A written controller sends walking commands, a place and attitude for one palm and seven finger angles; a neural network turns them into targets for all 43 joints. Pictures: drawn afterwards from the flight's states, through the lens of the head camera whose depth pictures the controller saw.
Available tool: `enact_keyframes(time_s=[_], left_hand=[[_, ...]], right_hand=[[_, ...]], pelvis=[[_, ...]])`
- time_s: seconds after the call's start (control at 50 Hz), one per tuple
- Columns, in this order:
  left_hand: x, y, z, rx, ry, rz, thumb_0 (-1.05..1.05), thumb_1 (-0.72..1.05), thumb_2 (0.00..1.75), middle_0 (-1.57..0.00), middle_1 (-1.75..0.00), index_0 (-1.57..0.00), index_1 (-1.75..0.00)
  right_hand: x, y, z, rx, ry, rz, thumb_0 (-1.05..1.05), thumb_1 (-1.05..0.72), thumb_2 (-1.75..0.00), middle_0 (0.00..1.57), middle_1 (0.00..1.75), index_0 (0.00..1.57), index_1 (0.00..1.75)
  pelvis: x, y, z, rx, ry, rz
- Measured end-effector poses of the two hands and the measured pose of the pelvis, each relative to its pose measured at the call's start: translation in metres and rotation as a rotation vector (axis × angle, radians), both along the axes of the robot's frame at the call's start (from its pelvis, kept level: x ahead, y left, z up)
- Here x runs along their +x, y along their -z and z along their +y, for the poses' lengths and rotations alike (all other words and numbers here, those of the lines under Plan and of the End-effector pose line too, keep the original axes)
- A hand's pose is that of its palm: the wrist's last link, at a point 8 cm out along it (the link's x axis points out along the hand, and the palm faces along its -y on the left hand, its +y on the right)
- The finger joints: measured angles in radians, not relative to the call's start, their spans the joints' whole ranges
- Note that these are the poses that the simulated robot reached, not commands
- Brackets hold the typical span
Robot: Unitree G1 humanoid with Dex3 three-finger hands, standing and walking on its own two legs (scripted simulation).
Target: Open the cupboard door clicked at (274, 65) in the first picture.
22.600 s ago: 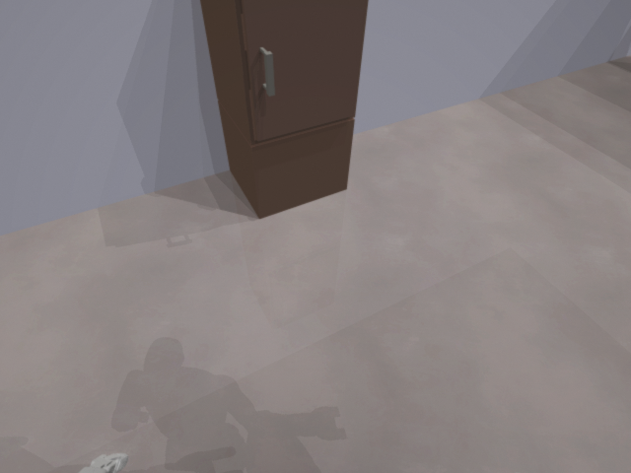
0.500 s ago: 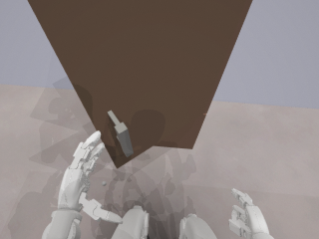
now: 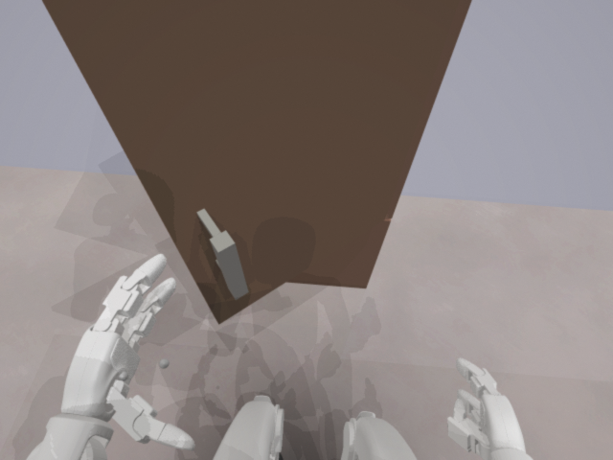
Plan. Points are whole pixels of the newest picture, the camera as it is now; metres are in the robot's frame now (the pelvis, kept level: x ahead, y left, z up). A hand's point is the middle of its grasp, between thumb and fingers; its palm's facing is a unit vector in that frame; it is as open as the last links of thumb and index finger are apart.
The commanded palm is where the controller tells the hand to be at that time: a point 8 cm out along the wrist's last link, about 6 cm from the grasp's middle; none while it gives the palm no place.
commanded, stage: draw the hand back to the body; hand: left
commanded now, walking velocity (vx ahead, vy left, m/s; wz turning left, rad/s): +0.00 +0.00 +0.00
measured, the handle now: (223, 256) +0.36 +0.14 +0.04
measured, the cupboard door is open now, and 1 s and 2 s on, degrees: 40 40 40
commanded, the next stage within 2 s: step back with the hand held close in 1.44 s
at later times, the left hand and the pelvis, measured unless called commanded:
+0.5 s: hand (51, 339) +0.21 +0.23 +0.15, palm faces +0.17 -0.94 -0.30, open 15.4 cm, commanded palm +0.18 +0.28 +0.18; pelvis +0.03 +0.02 +0.08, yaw +0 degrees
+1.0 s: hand out of the picture +0.23 +0.28 +0.27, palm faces +0.41 -0.81 -0.43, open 9.8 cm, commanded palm +0.18 +0.32 +0.29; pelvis +0.05 +0.03 +0.12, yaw +0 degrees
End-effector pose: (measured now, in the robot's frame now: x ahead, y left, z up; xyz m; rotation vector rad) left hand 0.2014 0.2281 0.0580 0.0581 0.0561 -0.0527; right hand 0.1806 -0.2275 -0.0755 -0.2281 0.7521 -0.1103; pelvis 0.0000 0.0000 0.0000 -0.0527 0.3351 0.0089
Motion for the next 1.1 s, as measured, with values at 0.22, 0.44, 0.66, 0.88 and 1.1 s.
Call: enact_keyframes(time_s=[0.22, 0.44, 0.66, 0.88, 1.1], left_hand=[[-0.013, -0.055, 0.023, 0.024, -0.075, 0.04, -0.01, -0.5, 0.3, -0.15, -0.3, -0.15, -0.3], [-0.016, -0.104, 0.041, 0.162, -0.135, 0.012, -0.01, -0.42, 0.33, -0.16, -0.3, -0.16, -0.3], [-0.027, -0.142, 0.069, 0.34, -0.391, 0.119, -0.01, -0.09, 0.47, -0.17, -0.3, -0.17, -0.3], [-0.011, -0.201, 0.081, 0.388, -0.438, -0.055, 0.0, 0.28, 0.63, -0.18, -0.3, -0.19, -0.3], [-0.017, -0.248, 0.09, 0.447, -0.488, -0.208, 0.0, 0.66, 0.8, -0.2, -0.3, -0.2, -0.3]], right_hand=[[-0.005, -0.046, 0.011, 0.035, 0.027, -0.046, 0.01, -0.91, -0.9, 0.2, 0.3, 0.2, 0.3], [0.01, -0.084, 0.01, -0.008, 0.036, -0.111, 0.01, -0.91, -0.9, 0.2, 0.3, 0.2, 0.3], [0.026, -0.102, 0.036, 0.026, -0.004, -0.089, 0.01, -0.91, -0.9, 0.2, 0.3, 0.2, 0.3], [0.041, -0.117, 0.047, 0.053, -0.056, -0.11, 0.01, -0.9, -0.9, 0.2, 0.3, 0.2, 0.3], [0.041, -0.125, 0.032, 0.039, -0.068, -0.106, 0.01, -0.91, -0.9, 0.2, 0.3, 0.2, 0.3]], pelvis=[[0.01, -0.042, 0.006, 0.003, -0.011, -0.082], [0.024, -0.068, 0.014, 0.008, -0.005, -0.163], [0.039, -0.098, 0.025, 0.023, -0.007, -0.259], [0.047, -0.115, 0.028, 0.035, 0.0, -0.339], [0.044, -0.123, 0.021, 0.038, 0.01, -0.389]])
